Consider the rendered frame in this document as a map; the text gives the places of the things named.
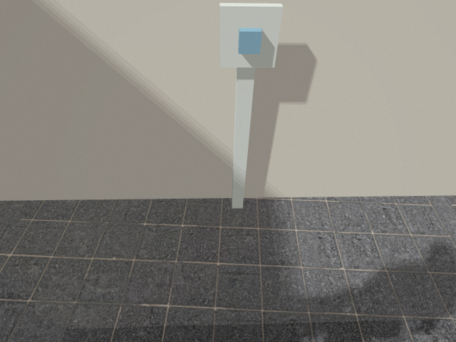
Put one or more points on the panel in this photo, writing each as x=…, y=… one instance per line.
x=232, y=17

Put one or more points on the button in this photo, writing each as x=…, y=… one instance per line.
x=249, y=40

